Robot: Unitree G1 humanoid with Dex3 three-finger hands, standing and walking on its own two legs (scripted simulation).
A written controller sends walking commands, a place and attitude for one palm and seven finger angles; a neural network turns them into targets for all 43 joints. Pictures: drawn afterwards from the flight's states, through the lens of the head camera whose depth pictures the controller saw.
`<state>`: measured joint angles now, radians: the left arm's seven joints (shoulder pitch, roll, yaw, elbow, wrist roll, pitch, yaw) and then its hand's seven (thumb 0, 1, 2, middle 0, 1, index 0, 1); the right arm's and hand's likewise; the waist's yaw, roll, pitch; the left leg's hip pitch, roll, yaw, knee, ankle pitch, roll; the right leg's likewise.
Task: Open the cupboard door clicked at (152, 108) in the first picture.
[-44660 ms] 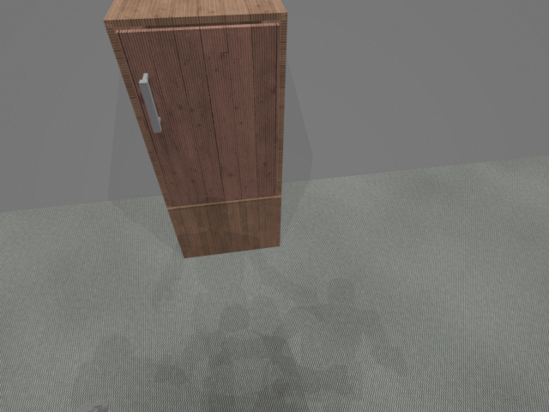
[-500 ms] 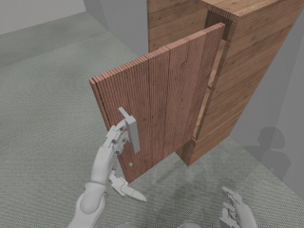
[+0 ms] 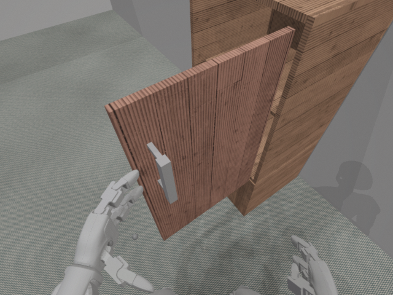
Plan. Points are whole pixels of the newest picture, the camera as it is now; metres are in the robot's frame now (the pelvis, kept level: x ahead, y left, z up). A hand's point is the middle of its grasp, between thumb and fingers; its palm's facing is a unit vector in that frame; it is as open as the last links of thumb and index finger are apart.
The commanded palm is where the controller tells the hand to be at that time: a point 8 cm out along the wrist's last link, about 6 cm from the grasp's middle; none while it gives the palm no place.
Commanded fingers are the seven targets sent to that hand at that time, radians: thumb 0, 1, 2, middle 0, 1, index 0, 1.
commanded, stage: slide the hand sideways off the handle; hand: left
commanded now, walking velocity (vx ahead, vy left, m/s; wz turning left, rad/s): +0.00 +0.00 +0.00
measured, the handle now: (162, 174) +0.33 +0.09 +0.07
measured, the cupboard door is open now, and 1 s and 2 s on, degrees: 91 91 91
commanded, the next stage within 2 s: draw the hand back to the body in 0.18 s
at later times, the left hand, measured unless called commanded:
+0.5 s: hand (102, 240) +0.20 +0.16 +0.09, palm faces -0.09 -0.99 -0.07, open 16.3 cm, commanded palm +0.17 +0.23 +0.10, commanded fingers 0.00 -0.50 0.30 -0.15 -0.30 -0.15 -0.30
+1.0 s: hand (42, 228) +0.20 +0.23 +0.14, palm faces +0.24 -0.91 -0.33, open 14.8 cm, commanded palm +0.16 +0.28 +0.17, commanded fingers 0.00 0.09 0.56 -0.17 -0.30 -0.17 -0.30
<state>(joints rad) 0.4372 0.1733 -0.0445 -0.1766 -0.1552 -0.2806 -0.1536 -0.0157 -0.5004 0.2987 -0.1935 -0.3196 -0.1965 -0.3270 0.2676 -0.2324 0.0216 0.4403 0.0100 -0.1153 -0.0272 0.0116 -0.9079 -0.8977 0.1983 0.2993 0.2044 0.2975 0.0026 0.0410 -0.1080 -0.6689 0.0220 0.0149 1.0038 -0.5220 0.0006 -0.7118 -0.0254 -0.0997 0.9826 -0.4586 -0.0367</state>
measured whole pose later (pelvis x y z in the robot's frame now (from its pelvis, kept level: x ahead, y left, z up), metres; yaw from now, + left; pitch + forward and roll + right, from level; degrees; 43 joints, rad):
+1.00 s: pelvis +0.01 +0.03 +0.04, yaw +0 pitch +1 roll -2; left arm 0.56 0.29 0.12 -0.41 -0.05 -0.03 0.09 -0.01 -0.22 0.42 -0.17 -0.30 -0.16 -0.30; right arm 0.26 -0.23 0.05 0.53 0.01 -0.16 -0.10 0.01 -0.91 -0.90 0.20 0.30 0.20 0.30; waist 0.05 0.06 -0.04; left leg -0.31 0.01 0.03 0.70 -0.41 0.03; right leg -0.33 -0.02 -0.09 0.64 -0.32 0.00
